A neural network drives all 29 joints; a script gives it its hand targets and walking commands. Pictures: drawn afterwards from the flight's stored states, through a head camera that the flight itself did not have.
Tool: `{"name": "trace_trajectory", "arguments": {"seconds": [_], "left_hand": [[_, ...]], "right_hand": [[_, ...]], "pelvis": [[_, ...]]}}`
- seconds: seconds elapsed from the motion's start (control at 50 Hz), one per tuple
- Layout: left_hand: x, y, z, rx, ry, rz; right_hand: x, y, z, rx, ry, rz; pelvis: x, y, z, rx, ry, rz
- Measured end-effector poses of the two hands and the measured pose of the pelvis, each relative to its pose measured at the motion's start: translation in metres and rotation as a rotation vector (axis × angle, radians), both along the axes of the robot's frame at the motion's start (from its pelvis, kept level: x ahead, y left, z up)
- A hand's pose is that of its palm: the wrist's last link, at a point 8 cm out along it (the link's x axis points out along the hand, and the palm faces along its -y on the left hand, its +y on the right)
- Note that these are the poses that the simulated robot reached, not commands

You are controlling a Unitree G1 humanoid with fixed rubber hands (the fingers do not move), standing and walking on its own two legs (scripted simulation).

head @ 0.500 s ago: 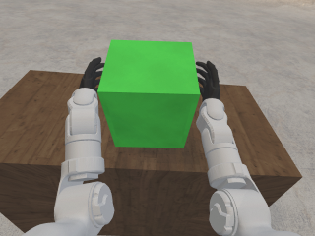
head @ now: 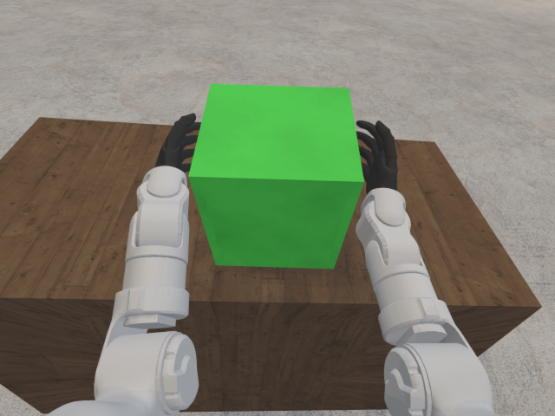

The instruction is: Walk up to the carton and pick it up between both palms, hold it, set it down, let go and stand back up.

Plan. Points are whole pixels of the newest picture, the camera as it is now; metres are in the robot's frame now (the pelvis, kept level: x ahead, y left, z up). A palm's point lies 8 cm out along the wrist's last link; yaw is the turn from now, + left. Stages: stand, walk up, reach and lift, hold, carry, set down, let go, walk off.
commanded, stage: set down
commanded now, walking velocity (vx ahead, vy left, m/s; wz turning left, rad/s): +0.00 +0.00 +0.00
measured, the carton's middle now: (276, 183) +0.42 -0.01 +0.13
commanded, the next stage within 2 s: none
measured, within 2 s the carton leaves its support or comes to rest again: neither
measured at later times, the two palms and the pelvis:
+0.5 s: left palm (185, 168) +0.42 +0.13 +0.15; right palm (379, 180) +0.38 -0.16 +0.17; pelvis +0.00 -0.01 +0.00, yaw -1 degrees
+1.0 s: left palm (188, 168) +0.44 +0.13 +0.14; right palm (375, 185) +0.39 -0.16 +0.15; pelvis +0.01 +0.00 +0.00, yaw -2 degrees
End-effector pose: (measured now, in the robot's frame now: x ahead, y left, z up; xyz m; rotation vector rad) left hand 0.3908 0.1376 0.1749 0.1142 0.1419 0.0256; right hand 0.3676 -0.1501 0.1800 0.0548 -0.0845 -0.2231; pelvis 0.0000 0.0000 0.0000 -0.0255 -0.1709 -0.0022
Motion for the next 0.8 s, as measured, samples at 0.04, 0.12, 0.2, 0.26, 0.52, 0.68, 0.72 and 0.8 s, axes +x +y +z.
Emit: {"name": "trace_trajectory", "arguments": {"seconds": [0.04,0.12,0.2,0.26,0.52,0.68,0.72,0.8], "left_hand": [[-0.001,0.002,-0.002,0.000,-0.001,0.002],[0.000,0.002,-0.006,-0.001,0.008,-0.002],[0.006,-0.001,-0.012,-0.005,0.045,-0.016],[0.012,-0.005,-0.016,-0.006,0.060,-0.030],[0.033,-0.011,-0.027,-0.026,0.081,-0.059],[0.041,-0.008,-0.042,-0.016,0.104,-0.073],[0.042,-0.008,-0.042,-0.013,0.101,-0.078],[0.045,-0.009,-0.042,-0.018,0.105,-0.085]], "right_hand": [[-0.001,0.002,-0.003,0.005,-0.002,0.002],[-0.001,0.003,-0.006,0.003,0.005,-0.003],[0.001,0.000,-0.012,0.013,0.041,-0.018],[0.003,-0.004,-0.016,0.024,0.053,-0.031],[0.018,-0.009,-0.014,0.035,0.072,-0.046],[0.023,-0.005,-0.029,0.053,0.095,-0.060],[0.023,-0.005,-0.030,0.055,0.093,-0.064],[0.024,-0.006,-0.029,0.056,0.095,-0.072]], "pelvis": [[-0.001,0.001,0.000,-0.001,0.006,0.001],[-0.004,0.001,0.000,-0.001,0.009,0.006],[-0.007,0.000,0.001,0.004,0.023,0.005],[-0.007,-0.001,0.001,0.006,0.043,0.001],[0.005,-0.006,0.002,0.009,0.067,-0.016],[0.011,-0.004,0.002,0.006,0.097,-0.014],[0.012,-0.003,0.002,0.004,0.105,-0.014],[0.012,-0.001,0.002,0.003,0.108,-0.015]]}}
